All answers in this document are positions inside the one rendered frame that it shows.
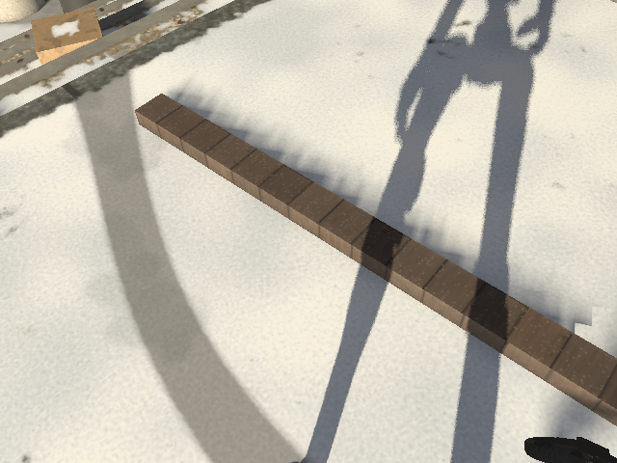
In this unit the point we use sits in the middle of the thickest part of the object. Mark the robot right hand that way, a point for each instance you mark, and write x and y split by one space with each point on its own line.
563 450

